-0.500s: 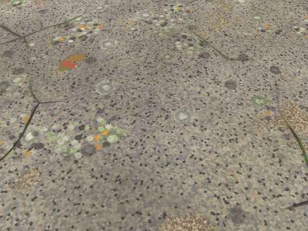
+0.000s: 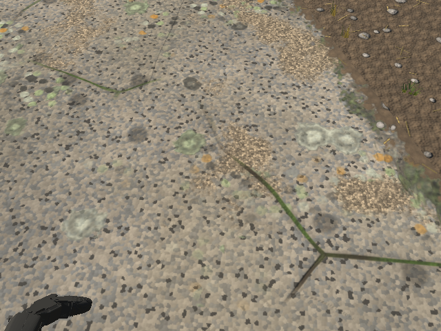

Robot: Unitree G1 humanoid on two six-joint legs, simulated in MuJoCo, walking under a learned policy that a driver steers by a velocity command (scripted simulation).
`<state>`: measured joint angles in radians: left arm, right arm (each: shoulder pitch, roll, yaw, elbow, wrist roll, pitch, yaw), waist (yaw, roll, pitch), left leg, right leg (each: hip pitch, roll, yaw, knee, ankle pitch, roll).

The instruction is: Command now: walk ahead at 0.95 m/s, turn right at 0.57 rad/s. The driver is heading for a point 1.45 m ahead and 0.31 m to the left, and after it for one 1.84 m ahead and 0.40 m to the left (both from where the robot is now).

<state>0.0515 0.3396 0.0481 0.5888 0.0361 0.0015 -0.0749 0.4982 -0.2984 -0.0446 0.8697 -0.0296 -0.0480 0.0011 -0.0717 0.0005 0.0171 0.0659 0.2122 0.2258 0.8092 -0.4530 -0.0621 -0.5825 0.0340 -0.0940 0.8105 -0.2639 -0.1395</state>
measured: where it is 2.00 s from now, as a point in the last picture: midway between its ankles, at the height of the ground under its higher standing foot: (109, 56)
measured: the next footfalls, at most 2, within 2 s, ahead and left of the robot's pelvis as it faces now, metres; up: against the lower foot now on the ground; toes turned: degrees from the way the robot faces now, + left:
left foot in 0.40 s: +0.62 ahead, +0.03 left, +0.00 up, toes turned -3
right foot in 0.84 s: +1.01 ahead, -0.20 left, +0.00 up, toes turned +13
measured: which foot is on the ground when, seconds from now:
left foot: up 0.00-0.38, down 0.40-0.82, up 0.84-1.00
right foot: down 0.00-0.42, up 0.44-0.82, down 0.84-1.00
